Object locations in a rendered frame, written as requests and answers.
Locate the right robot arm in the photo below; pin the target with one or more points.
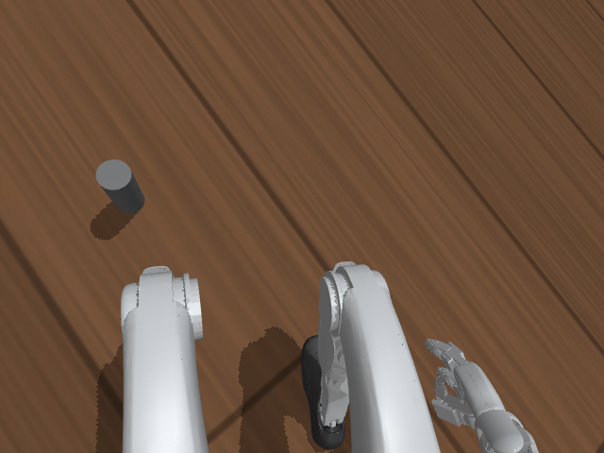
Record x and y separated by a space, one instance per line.
501 432

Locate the right robot foot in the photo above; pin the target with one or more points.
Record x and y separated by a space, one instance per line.
326 437

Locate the right robot hand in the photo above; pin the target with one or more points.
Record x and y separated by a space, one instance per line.
469 382

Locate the can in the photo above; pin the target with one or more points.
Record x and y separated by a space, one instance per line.
117 180

